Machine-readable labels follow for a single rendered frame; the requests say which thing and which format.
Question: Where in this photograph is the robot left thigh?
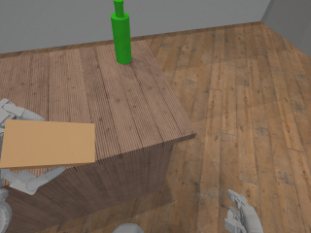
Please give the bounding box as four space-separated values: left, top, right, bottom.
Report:
112 223 144 233

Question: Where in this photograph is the right robot hand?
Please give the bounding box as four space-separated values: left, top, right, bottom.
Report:
225 189 264 233

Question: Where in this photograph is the table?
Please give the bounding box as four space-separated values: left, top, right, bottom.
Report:
0 40 197 233

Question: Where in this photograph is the robot left forearm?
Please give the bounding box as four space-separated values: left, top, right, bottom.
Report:
0 188 13 233

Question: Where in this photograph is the left robot hand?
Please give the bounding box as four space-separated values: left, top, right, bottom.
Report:
0 98 66 195

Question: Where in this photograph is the sponge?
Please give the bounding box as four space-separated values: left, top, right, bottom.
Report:
0 119 95 171

